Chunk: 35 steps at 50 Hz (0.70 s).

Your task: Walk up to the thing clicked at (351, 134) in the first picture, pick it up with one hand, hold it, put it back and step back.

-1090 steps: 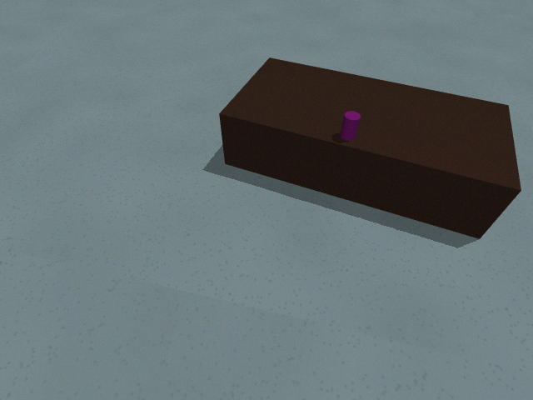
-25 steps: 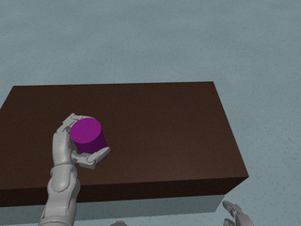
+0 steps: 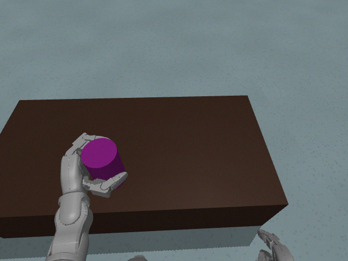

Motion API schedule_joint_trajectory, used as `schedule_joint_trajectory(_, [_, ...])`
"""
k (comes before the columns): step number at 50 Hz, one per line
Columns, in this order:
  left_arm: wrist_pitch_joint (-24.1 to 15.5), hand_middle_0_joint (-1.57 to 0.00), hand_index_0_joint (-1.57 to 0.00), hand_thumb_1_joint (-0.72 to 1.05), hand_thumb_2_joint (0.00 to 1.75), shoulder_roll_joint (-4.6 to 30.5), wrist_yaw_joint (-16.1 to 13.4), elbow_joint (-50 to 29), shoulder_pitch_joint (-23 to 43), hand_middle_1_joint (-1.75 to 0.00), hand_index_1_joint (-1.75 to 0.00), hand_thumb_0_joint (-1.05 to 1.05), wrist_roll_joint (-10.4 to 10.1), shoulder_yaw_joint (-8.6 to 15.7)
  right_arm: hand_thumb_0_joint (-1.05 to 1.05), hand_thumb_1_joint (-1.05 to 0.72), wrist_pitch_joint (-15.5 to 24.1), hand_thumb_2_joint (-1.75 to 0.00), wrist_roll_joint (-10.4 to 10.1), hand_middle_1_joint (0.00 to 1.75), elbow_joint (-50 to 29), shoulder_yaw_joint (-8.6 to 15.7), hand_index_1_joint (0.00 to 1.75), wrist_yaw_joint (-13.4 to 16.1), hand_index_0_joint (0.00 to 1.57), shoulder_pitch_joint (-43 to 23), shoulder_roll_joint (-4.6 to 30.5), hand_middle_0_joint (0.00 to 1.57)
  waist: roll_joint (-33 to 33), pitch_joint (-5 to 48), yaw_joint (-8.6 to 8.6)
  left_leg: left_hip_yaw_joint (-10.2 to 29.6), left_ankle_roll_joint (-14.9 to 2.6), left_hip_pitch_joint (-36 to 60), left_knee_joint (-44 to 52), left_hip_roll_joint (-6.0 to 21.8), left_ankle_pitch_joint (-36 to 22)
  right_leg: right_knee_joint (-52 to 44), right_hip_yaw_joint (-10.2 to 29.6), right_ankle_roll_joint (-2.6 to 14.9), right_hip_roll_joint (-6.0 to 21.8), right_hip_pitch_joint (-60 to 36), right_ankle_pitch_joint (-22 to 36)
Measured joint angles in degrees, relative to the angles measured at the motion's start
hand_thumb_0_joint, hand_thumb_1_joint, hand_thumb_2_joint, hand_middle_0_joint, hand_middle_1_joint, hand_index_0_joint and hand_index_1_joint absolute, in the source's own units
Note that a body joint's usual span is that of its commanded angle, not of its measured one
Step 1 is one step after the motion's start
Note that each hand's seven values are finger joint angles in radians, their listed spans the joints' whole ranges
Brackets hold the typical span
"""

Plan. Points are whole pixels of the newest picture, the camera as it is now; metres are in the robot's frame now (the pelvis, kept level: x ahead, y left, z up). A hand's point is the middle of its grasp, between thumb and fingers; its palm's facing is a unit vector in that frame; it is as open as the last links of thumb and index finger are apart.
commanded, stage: hold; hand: left
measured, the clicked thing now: (105, 165) +0.32 +0.16 +0.05
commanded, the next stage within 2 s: crouch in 0.66 s
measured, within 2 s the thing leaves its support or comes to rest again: neither
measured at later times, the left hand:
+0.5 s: hand (101, 162) +0.32 +0.17 +0.05, palm faces +0.20 -0.98 -0.02, open 10.2 cm
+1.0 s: hand (104, 167) +0.33 +0.18 +0.02, palm faces +0.20 -0.98 -0.01, open 10.1 cm
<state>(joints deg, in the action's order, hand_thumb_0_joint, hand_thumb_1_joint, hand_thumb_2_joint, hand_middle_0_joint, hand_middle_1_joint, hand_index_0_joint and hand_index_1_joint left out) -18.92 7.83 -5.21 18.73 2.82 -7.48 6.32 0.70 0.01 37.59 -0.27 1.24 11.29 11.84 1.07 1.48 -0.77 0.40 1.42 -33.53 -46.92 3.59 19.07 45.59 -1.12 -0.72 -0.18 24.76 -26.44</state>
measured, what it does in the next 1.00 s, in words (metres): stands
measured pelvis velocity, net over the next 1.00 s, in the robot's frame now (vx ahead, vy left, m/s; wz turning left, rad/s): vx -0.01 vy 0.00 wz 0.00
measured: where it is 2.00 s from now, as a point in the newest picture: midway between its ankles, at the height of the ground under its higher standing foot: outside the picture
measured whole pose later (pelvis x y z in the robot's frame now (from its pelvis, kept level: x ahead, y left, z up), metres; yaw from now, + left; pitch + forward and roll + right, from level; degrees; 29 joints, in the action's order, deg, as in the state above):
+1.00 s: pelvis -0.01 +0.00 -0.01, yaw +0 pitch +8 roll -1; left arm -23.2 9.4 -2.1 28.8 8.2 -8.0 9.3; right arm 1.3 0.2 38.4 0.2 0.6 9.9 11.9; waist 0.3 1.8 -1.6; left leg 0.8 1.5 -38.4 -49.4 3.6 19.4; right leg 48.8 -1.3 -0.5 -0.2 29.8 -27.3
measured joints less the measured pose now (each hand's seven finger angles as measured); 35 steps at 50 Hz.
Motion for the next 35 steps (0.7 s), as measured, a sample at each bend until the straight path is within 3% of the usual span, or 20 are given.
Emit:
schedule_joint_trajectory(19, [-0.18,-0.73,-0.74,-0.43,1.01,0.39,-0.11,0.93,0.67,-1.12,-1.12,-0.01,0.03,0.85,0.01,-0.93,0.1,-0.9,-0.01,0.29,-0.1,0.02,0.3,0.01,0.2,-0.09,-0.13,0.2,-0.29,-0.19,0.04,-0.2,-0.09,-0.23,0.13,-0.09,-0.09,-0.09,0.2,-0.08,0.11,0.32,0.13])
schedule_joint_trajectory(26, [-0.09,-0.72,-0.74,-0.43,1.01,0.91,0.67,1.93,1.36,-1.12,-1.12,-0.01,-0.01,-0.12,0.01,-0.93,0.35,-0.9,-0.13,0.29,0.8,-0.01,0.3,0.08,0.2,0.3,-0.23,0.2,-0.01,0.65,-0.02,-0.07,-0.15,0.32,0.14,-0.13,0.17,-0.41,0.05,-0.14,0.12,-0.44,-0.01])
schedule_joint_trajectory(35, [0.18,-0.72,-0.74,-0.43,1.01,-0.03,0.44,1.81,0.83,-1.12,-1.12,-0.01,0.06,0.88,0.01,-0.93,0.03,-0.9,-0.1,0.29,-0.14,0.22,0.3,-0.3,0.2,0.35,-0.18,0.2,-0.32,0.02,-0.12,-0.41,-0.07,0.32,0.42,0.07,0.02,-0.39,0.42,-0.06,-0.02,-0.12,0.13])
